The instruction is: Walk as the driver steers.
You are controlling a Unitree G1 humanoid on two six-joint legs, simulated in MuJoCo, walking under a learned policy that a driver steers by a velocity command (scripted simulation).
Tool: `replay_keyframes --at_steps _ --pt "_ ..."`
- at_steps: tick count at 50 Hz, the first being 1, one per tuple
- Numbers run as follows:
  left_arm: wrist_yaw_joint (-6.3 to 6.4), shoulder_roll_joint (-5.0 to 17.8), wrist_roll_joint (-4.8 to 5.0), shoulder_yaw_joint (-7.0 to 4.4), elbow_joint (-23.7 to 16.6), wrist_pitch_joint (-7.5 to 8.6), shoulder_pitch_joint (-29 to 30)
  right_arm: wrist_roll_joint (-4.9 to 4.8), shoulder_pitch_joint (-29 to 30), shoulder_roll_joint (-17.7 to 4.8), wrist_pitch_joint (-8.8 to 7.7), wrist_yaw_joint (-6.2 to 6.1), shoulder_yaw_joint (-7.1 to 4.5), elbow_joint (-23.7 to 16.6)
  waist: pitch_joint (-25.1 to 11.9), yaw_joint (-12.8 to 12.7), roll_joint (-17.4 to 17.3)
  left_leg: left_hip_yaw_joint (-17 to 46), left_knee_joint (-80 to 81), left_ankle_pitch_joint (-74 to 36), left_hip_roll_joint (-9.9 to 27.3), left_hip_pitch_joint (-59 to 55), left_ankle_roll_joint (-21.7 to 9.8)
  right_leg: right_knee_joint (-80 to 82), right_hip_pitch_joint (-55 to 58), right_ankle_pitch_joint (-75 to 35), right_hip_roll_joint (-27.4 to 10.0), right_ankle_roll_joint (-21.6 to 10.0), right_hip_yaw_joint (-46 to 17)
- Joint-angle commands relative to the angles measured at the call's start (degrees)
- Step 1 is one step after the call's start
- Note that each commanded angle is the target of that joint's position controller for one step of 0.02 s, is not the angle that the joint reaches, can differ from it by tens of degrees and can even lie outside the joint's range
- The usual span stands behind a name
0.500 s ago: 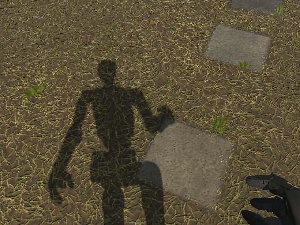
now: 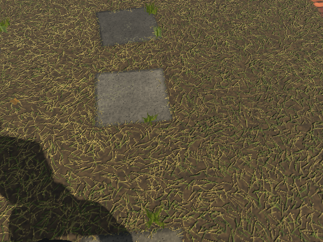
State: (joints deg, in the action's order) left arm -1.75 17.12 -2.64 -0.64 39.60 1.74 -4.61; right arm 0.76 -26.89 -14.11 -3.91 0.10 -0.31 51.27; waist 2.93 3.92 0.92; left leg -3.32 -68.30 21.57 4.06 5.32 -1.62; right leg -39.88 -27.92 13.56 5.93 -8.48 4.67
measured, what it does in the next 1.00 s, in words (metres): walks ahead: left foot, then right foot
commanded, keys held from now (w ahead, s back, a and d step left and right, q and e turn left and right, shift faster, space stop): w+shift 0.74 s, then w+q+shift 0.12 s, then shift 0.14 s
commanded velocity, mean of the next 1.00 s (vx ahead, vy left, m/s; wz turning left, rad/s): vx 0.96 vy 0.00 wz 0.01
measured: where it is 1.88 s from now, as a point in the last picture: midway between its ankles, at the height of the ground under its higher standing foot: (150, 83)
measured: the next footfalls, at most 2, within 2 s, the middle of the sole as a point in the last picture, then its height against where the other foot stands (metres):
left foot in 0.36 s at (122, 208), level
right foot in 0.82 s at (168, 122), level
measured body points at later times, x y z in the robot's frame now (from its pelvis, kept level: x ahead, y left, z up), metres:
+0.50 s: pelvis +0.50 +0.06 +0.02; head +0.52 +0.06 +0.47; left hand +0.58 +0.33 -0.11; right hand +0.57 -0.23 -0.10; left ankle +0.55 +0.14 -0.71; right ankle +0.36 -0.06 -0.59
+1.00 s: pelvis +0.98 +0.00 +0.03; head +1.02 -0.01 +0.48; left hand +1.01 +0.28 -0.09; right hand +1.10 -0.27 -0.10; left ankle +0.93 +0.14 -0.61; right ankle +1.00 -0.08 -0.71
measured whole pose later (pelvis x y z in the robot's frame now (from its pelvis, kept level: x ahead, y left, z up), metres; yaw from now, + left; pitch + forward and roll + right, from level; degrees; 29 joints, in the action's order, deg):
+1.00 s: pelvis +0.98 +0.00 +0.03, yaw +4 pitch +1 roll +0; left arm -0.8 15.7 -1.7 -2.0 51.5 6.2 -17.9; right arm -0.2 -13.3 -17.2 -3.6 0.4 -2.7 49.1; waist 3.5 -1.3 -2.1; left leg 2.0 -69.0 17.7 1.7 29.1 -3.8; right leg -24.9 -12.8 11.0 0.7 -3.7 7.5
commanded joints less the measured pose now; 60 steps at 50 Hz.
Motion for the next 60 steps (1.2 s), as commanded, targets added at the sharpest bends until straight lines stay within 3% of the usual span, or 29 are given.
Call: replay_keyframes --at_steps 1,3,5,8,10,12,14,16,18,19,20,21,23,25,30,34,38,40,41,42,43,44,45,47,49,50,53,56,60 --pt "1.82 11.37 0.69 -4.87 3.8 0.88 -16.47 -0.53 8.4 -8.97 -2.44 0.03 -1.6 -9.42 -5.73 -7.84 -3.12 6.2 -12.09 -4.22 1.73 39.29 -2.03 23.36 36.43 -1.23 -20.46 -9.16 -33.26" --pt "1.87 7.12 0.69 -3.42 4.46 2.26 -13.77 1.36 5.51 -6.96 -0.51 0.64 -1.13 -8.0 -2.0 -2.68 -2.87 6.75 -5.72 -3.69 3.73 30.99 -1.14 25.84 22.92 -6.97 -16.59 -7.64 -25.23" --pt "1.81 5.14 1.96 -2.79 6.02 3.47 -14.91 2.24 8.28 -5.39 0.92 1.59 -0.96 -8.81 0.71 -1.63 -0.68 6.08 0.29 -2.05 5.29 31.94 0.31 30.41 18.59 -4.51 -14.7 -7.7 -21.82" --pt "1.03 5.97 2.53 -2.99 7.28 4.75 -16.63 2.02 20.49 -3.92 0.65 2.41 -0.01 -14.01 6.57 -3.08 0.63 2.78 15.16 -14.24 6.0 34.74 0.93 35.21 14.54 -14.17 -11.57 -6.71 -14.22" --pt "0.72 6.55 3.21 -3.07 7.46 5.6 -16.33 1.1 23.27 -3.21 0.26 3.39 0.52 -14.49 5.34 -3.55 -0.33 -0.2 27.22 -26.84 3.26 25.47 -0.19 38.71 11.93 -18.54 -8.98 -4.84 -9.08" --pt "0.72 8.21 3.74 -3.32 9.03 6.41 -19.17 0.34 25.82 -3.97 -0.11 3.62 0.38 -15.04 6.03 -4.55 -0.18 -1.05 33.2 -35.1 1.62 20.15 -2.07 41.87 15.68 -27.56 -12.36 -3.94 -8.95" --pt "1.05 10.41 3.26 -3.65 10.41 5.98 -20.77 0.76 25.56 -5.77 -0.06 3.09 -0.26 -14.56 3.38 -4.25 -0.14 -2.57 36.42 -32.51 -1.81 18.66 -3.61 37.95 26.19 -42.44 -13.05 -2.34 -7.14" --pt "1.92 13.35 1.4 -4.16 11.19 4.66 -21.15 1.08 18.16 -9.02 0.09 2.02 -1.7 -12.61 -3.82 0.02 3.19 -3.41 34.88 -21.75 -6.61 10.83 -5.09 23.31 33.31 -64.65 -14.98 -0.29 -6.12" --pt "2.94 13.25 -0.43 -4.1 11.27 3.05 -18.09 1.42 -4.25 -13.72 0.82 -0.13 -4.1 -6.28 -13.66 11.46 3.43 -0.96 32.96 -9.54 -5.16 -12.44 -6.93 -8.52 23.35 -59.69 -13.01 0.89 -4.23" --pt "1.84 3.31 1.95 -1.75 8.65 3.52 -26.08 3.41 -7.22 -21.49 0.67 -0.96 -6.51 -5.99 -21.84 5.43 -13.66 26.67 35.58 8.37 13.18 -29.05 -14.64 -39.25 2.43 -21.15 -4.53 3.32 -3.49" --pt "1.48 3.92 2.72 -1.51 8.41 4.59 -25.45 2.18 -6.27 -19.01 0.72 0.26 -6.21 -5.96 -28.6 4.94 -16.3 52.68 49.9 15.68 18.27 -31.84 -16.54 -48.5 -7.02 12.0 2.18 2.56 -11.24" --pt "2.0 5.9 2.67 -1.78 6.3 4.7 -17.42 1.62 0.61 -16.07 0.33 0.63 -5.87 -5.72 -16.79 3.18 -9.91 45.36 51.52 13.71 15.54 -24.4 -14.69 -49.55 -13.68 6.82 -3.03 1.43 -12.07" --pt "1.39 5.06 1.65 -1.1 5.14 4.48 -12.0 1.39 5.55 -9.93 -0.45 0.87 -4.48 -4.76 -6.39 -0.32 -0.04 30.26 53.48 3.61 11.81 -7.12 -12.18 -40.99 -11.31 2.04 -8.16 1.33 -11.06" --pt "0.25 2.83 0.32 -0.39 4.42 2.58 -12.72 1.27 6.51 -5.92 -1.0 0.66 -2.96 -2.96 -2.27 -4.83 -2.62 23.05 56.88 1.93 8.6 4.97 -10.79 -36.11 -6.56 3.08 -10.3 2.7 -11.3" --pt "-1.19 1.74 0.19 1.05 -1.74 1.67 0.65 -0.21 5.14 -8.21 -3.36 1.29 -3.47 -1.32 6.49 -5.61 -3.51 10.19 67.19 -8.43 3.9 12.42 -10.95 -13.61 -10.81 -10.02 -14.46 5.92 -5.8" --pt "-2.25 1.47 1.48 1.46 -2.75 2.33 7.44 -1.59 1.62 -10.49 -4.51 1.37 -4.11 0.0 6.61 -3.34 -0.99 4.0 73.42 -24.27 4.1 7.31 -9.29 4.82 0.52 -26.53 -11.42 4.17 -0.78" --pt "-0.62 4.34 0.32 0.12 -2.3 2.58 4.85 -0.26 -1.4 -13.8 -3.03 0.35 -4.48 2.12 0.09 -5.08 -5.07 1.65 58.19 -63.87 6.87 -11.23 -6.73 8.13 4.57 -14.95 -5.18 1.42 1.68" --pt "0.99 8.19 0.29 -2.14 3.82 2.55 -15.94 1.38 0.88 -15.65 -1.15 -0.9 -4.87 2.14 -10.93 -15.32 -6.63 1.54 31.59 -64.61 5.61 -7.01 -5.15 8.35 25.75 -5.44 -3.5 0.6 -0.18" --pt "2.18 13.12 -0.8 -3.79 5.74 2.5 -26.42 1.77 0.17 -10.84 -1.14 -0.89 -3.77 0.55 -18.72 -18.08 -1.71 2.15 10.36 -47.08 2.76 5.69 -5.47 5.38 40.95 10.15 -14.95 0.43 -12.74" --pt "2.17 18.48 -2.55 -5.27 5.44 2.9 -24.77 -1.33 -9.11 0.08 -1.7 0.32 -1.38 -2.11 -27.79 -8.93 18.45 5.5 -11.82 5.93 -7.12 27.83 -4.08 16.92 55.66 30.66 -32.28 -4.55 -45.13" --pt "1.61 14.18 -1.02 -5.08 5.14 2.6 -21.71 -1.91 -3.29 -6.71 -1.85 -0.09 -2.49 -1.97 -26.36 -10.81 11.52 9.23 -16.22 2.03 -5.43 33.32 -5.66 26.34 51.64 35.67 -30.47 -3.61 -52.81" --pt "1.62 9.52 -0.84 -3.98 5.43 3.33 -16.03 -1.75 4.93 -8.76 -1.87 -0.34 -3.13 -3.33 -13.07 -9.72 5.15 8.24 -13.65 -5.22 -2.42 35.86 -5.27 24.94 41.06 17.71 -27.55 -2.4 -39.02" --pt "1.27 6.53 -0.79 -3.33 6.23 4.04 -13.9 -1.13 6.93 -7.57 -1.85 -0.23 -2.72 -3.26 -7.92 -8.01 -0.37 8.09 -10.03 -7.27 -0.81 33.16 -4.6 23.31 32.69 -5.3 -25.64 -2.45 -29.28" --pt "1.22 2.39 0.18 -2.01 8.51 4.98 -14.5 0.33 4.68 -4.85 -0.24 0.32 -2.5 -2.25 -5.08 -4.03 1.14 8.05 -6.08 -4.76 -0.18 26.51 -2.68 21.89 23.33 -36.15 -22.19 -1.3 -15.7" --pt "0.79 0.94 1.48 -1.3 10.31 6.05 -15.69 0.57 5.19 -2.31 1.26 0.72 -2.17 -2.47 -3.55 -2.33 2.34 7.01 -0.19 -3.39 -0.95 24.78 -1.56 23.61 19.92 -49.39 -20.93 -0.76 -9.61" --pt "0.74 1.86 2.95 -1.76 9.12 6.6 -9.34 -4.27 8.36 -2.58 0.44 0.21 -2.65 -4.16 -3.52 -1.54 6.38 8.91 2.5 -3.07 0.41 28.4 -1.07 24.17 22.0 -47.55 -20.2 -1.96 -8.26" --pt "2.44 4.27 3.43 -2.08 9.17 5.89 -5.83 -1.94 17.73 -1.73 -1.45 1.25 -1.34 -7.4 -1.02 -1.89 2.39 2.0 26.31 -17.3 -2.3 23.28 0.38 27.32 14.67 -42.56 -13.8 -0.49 0.76" --pt "3.41 7.71 3.84 -2.79 11.86 5.61 -12.84 -0.86 21.72 -2.09 -1.96 2.87 -1.2 -8.44 -3.88 -4.41 3.35 0.73 37.86 -34.36 -5.44 14.68 0.84 26.71 17.25 -38.3 -14.83 -0.21 -0.29" --pt "3.64 8.58 3.71 -3.29 12.57 3.45 -10.22 0.44 10.1 -8.51 -1.7 2.55 -3.74 -4.22 -8.44 3.04 3.17 1.32 41.71 -35.69 -8.24 2.86 -2.45 9.61 23.55 -43.45 -13.8 4.23 0.57"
